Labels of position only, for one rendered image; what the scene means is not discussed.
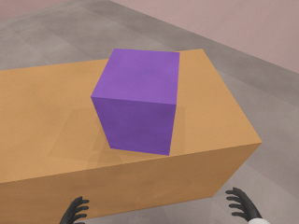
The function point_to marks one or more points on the robot right hand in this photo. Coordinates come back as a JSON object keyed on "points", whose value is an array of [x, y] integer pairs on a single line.
{"points": [[247, 206]]}

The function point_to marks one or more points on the carton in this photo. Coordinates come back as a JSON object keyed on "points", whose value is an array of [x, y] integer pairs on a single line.
{"points": [[135, 99]]}

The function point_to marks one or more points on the robot left hand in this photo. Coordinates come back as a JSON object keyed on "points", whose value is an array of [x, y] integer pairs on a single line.
{"points": [[70, 216]]}

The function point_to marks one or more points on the pedestal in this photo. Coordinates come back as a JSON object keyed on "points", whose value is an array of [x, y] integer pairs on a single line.
{"points": [[53, 148]]}

